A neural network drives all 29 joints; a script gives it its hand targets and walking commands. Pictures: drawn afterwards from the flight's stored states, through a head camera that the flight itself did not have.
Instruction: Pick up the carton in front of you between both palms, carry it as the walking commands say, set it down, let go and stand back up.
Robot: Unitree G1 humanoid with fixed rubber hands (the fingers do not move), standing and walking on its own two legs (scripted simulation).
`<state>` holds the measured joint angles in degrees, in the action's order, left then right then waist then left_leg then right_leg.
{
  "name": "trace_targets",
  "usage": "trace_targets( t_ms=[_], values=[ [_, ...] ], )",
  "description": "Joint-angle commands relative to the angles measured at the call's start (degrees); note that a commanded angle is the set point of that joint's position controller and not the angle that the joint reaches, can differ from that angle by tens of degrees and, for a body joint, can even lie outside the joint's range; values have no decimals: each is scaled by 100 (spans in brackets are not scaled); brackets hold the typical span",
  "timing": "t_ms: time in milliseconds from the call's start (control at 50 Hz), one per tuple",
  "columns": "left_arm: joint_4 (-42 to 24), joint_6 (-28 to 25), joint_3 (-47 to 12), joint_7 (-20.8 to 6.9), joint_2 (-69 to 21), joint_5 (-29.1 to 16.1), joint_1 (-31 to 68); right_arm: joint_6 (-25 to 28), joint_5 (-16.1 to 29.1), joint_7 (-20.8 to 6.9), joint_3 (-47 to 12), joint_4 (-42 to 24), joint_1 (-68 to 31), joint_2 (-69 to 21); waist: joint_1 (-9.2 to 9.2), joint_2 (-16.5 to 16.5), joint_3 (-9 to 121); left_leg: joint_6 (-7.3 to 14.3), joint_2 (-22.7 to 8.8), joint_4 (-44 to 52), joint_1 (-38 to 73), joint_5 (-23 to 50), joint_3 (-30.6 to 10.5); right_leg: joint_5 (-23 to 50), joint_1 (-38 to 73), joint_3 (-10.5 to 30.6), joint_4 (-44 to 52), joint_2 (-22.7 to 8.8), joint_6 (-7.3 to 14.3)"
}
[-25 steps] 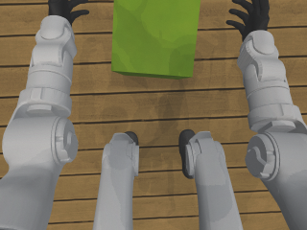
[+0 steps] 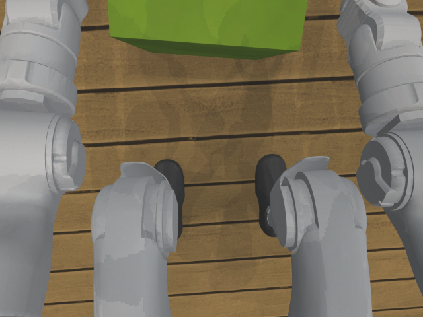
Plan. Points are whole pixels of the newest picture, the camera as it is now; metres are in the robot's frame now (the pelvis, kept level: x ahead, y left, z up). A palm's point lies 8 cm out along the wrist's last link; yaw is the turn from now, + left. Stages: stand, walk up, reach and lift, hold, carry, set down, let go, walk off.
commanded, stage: reach and lift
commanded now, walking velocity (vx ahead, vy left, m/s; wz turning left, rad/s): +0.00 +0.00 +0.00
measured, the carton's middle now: out of the picture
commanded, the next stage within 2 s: none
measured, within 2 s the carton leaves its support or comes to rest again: leaves its support in 0.78 s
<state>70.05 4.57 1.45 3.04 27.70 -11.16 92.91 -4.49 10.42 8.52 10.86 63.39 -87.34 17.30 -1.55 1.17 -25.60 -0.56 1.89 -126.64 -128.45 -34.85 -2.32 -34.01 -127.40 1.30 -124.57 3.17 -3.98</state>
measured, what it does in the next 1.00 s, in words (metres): stands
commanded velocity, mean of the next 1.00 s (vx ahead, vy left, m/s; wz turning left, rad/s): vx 0.00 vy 0.00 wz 0.00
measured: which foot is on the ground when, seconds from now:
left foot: down 0.00-1.00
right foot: down 0.00-1.00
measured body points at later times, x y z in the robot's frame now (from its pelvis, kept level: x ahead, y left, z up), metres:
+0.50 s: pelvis -0.01 +0.00 +0.00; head +0.38 +0.02 +0.22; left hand +0.58 +0.18 -0.18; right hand +0.57 -0.13 -0.18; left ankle +0.10 +0.12 -0.34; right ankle +0.11 -0.13 -0.34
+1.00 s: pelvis +0.00 +0.00 +0.02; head +0.32 +0.03 +0.34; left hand +0.55 +0.18 -0.08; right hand +0.55 -0.12 -0.07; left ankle +0.10 +0.12 -0.34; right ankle +0.11 -0.14 -0.34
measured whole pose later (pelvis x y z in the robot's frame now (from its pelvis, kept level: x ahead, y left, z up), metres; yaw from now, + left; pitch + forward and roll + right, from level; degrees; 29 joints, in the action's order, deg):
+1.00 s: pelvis +0.00 +0.00 +0.02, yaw +1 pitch +40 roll -2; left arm 48.7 18.8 14.5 4.2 12.1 1.3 74.9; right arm -17.4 -0.8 8.5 23.6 42.2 -70.0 4.3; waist -0.3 1.3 -5.6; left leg -3.3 6.0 -121.2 -127.2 -33.6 -4.4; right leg -33.9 -126.0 3.7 -119.9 6.6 -5.9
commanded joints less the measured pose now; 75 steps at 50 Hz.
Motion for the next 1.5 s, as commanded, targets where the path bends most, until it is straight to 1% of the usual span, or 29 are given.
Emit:
trace_targets(
  t_ms=[0, 60, 160, 280, 360, 400, 420, 440, 480, 500, 520, 540, 580, 600, 640, 700, 780, 820, 840, 880, 900, 940, 1000, 1060, 1140, 1220, 1280, 1360, 1480],
  values=[
    [-677, -168, -50, 59, 694, -110, 1779, 174, 121, 22, -71, -702, -1567, 743, -17, -426, 7902, -118, -72, 795, 3953, 2797, 170, 2653, 3485, -541, 502, -39, 62],
    [-657, -155, -102, 78, 562, -162, 1540, 170, 205, 55, -164, -663, -1321, 622, -17, -433, 8127, -122, -26, 764, 4079, 2932, 228, 2775, 3589, -565, 498, 14, 60],
    [-424, -142, 21, 25, 408, -23, 1282, 164, 53, 38, -34, -372, -1056, 467, -50, -423, 7298, -91, -27, 867, 3455, 2475, 220, 2413, 3172, -516, 598, 32, 79],
    [-520, -146, 11, 15, 314, 2, 1623, 172, -11, 43, -29, -505, -1436, 407, -20, -388, 7181, -70, -34, 940, 3271, 2129, 235, 2170, 3251, -498, 644, 48, 103],
    [-510, -108, -257, -37, -188, -96, 1963, 122, 49, -3, -258, -591, -1843, -108, 37, -346, 7065, -67, 3, 1007, 3276, 1874, 256, 1973, 3400, -535, 700, 106, 112],
    [-439, -77, -158, -49, -327, 45, 2025, 91, -96, -12, -131, -532, -1908, -233, 35, -331, 6906, -67, 46, 1029, 3281, 1747, 259, 1883, 3434, -549, 724, 143, 107],
    [-458, -46, -223, -115, -711, 58, 2136, 67, -208, -43, -107, -545, -1989, -502, -39, -347, 6864, -67, 82, 1031, 3291, 1713, 257, 1846, 3486, -545, 743, 175, 128],
    [-538, 12, -445, -318, -1776, 29, 2439, 12, -239, -243, -295, -650, -2342, -1524, -93, -377, 6842, -45, 131, 1019, 3296, 1689, 240, 1834, 3491, -520, 698, 243, 169],
    [-599, 159, -637, -833, -3772, 157, 2867, -157, -438, -781, -533, -670, -2942, -3494, -59, -393, 6500, -46, 244, 972, 3115, 1620, 251, 1709, 3282, -547, 622, 341, 200],
    [-644, 259, -600, -1096, -4567, 286, 2859, -270, -555, -1052, -569, -730, -3091, -4247, -14, -388, 6296, -33, 296, 929, 2982, 1566, 298, 1639, 3171, -573, 593, 381, 207],
    [-727, 353, -517, -1318, -5084, 402, 2718, -384, -660, -1273, -572, -844, -3156, -4718, 23, -352, 6147, 7, 331, 903, 2845, 1529, 349, 1581, 3055, -616, 579, 412, 214],
    [-828, 436, -432, -1489, -5444, 488, 2570, -481, -731, -1444, -571, -959, -3168, -5043, 38, -295, 6049, 49, 354, 880, 2732, 1540, 399, 1571, 2955, -653, 564, 438, 232],
    [-1011, 557, -336, -1693, -5871, 553, 2364, -617, -746, -1656, -615, -1122, -3109, -5407, 61, -227, 5954, 109, 387, 840, 2592, 1664, 463, 1670, 2836, -676, 528, 447, 276],
    [-1088, 568, -314, -1675, -5893, 597, 2337, -636, -703, -1664, -663, -1112, -2994, -5501, 81, -182, 5932, 83, 389, 811, 2564, 1695, 500, 1757, 2778, -675, 486, 442, 258],
    [-1316, 644, -418, -1774, -6214, 563, 2332, -685, -597, -1744, -702, -1278, -2915, -5794, 113, -258, 6194, 97, 415, 814, 2692, 1886, 498, 1928, 2981, -652, 485, 465, 307],
    [-1909, 669, -749, -1740, -6572, 353, 2508, -702, -242, -1746, -1085, -1663, -3085, -6225, 185, -287, 7315, 80, 427, 762, 3334, 2573, 503, 2448, 3196, -681, 398, 491, 319],
    [-3211, 757, -1297, -1503, -7039, -7, 2903, -787, 191, -1589, -1729, -2560, -3344, -6717, 251, -424, 10004, 10, 471, 760, 5039, 3939, 530, 3352, 3786, -757, 456, 577, 260],
    [-3693, 911, -1430, -1421, -7261, -20, 2847, -911, 184, -1525, -1914, -3043, -3388, -6882, 260, -537, 11192, -1, 540, 828, 5752, 4479, 535, 3595, 3953, -804, 610, 612, 213],
    [-3822, 984, -1582, -1356, -7487, 17, 2762, -966, 146, -1471, -2074, -3245, -3386, -6940, 210, -609, 11532, -55, 570, 893, 5850, 4496, 590, 3629, 3998, -793, 680, 644, 190],
    [-3851, 1145, -1599, -1284, -7692, 120, 2363, -1089, 1, -1421, -2137, -3470, -3221, -6960, 174, -602, 11669, -113, 634, 1147, 5802, 4215, 605, 3410, 4110, -814, 916, 672, 157],
    [-3706, 1227, -1534, -1276, -7798, 211, 2126, -1153, -103, -1421, -2089, -3435, -3079, -6985, 138, -588, 11379, -138, 661, 1308, 5626, 3946, 598, 3177, 3994, -833, 1065, 687, 145],
    [-3161, 1362, -1245, -1307, -7988, 488, 1657, -1272, -399, -1473, -1824, -3047, -2699, -7097, 71, -551, 10263, -169, 689, 1673, 4917, 3092, 609, 2463, 3587, -848, 1416, 713, 146],
    [-2240, 1459, -488, -1425, -8083, 1096, 1216, -1416, -1063, -1602, -1033, -2190, -2191, -7145, -16, -499, 8492, -131, 728, 2224, 3689, 1647, 685, 1413, 3039, -792, 1904, 720, 196],
    [-1866, 1496, 199, -1510, -7979, 1593, 1144, -1484, -1564, -1687, -381, -1782, -2039, -7066, -17, -413, 7896, -90, 764, 2649, 3310, 1087, 704, 1003, 3008, -738, 2305, 725, 237],
    [-1798, 1488, 543, -1547, -7911, 1853, 1270, -1503, -1780, -1742, -169, -1725, -2113, -7113, 53, -314, 8056, -43, 774, 3031, 3478, 935, 702, 866, 3311, -718, 2714, 712, 256],
    [-1929, 1531, 517, -1550, -8047, 1900, 1325, -1566, -1744, -1786, -328, -1850, -2162, -7335, 131, -238, 8598, -28, 767, 3345, 3983, 946, 728, 849, 3704, -743, 3050, 713, 227],
    [-2171, 1603, 288, -1572, -8266, 1803, 1260, -1643, -1618, -1830, -608, -2047, -2099, -7566, 176, -219, 9177, -46, 763, 3544, 4471, 1147, 755, 1015, 4107, -764, 3257, 719, 198],
    [-2582, 1717, -177, -1612, -8612, 1556, 1031, -1753, -1405, -1889, -1052, -2336, -1817, -7850, 168, -247, 9830, -105, 763, 3777, 5111, 1562, 770, 1395, 4655, -764, 3497, 728, 170],
    [-2986, 1802, -753, -1627, -8978, 1279, 393, -1810, -1174, -1941, -1566, -2581, -1087, -8128, 115, -323, 9852, -183, 787, 4192, 5774, 2023, 701, 1814, 5234, -668, 3927, 738, 146]
  ],
)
